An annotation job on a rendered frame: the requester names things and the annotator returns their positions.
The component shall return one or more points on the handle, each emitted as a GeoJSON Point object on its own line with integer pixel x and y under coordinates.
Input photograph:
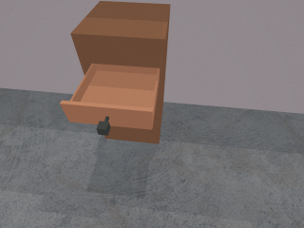
{"type": "Point", "coordinates": [103, 127]}

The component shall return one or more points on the cabinet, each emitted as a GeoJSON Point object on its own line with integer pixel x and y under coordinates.
{"type": "Point", "coordinates": [127, 34]}

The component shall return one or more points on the drawer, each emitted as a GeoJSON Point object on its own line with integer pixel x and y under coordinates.
{"type": "Point", "coordinates": [125, 94]}

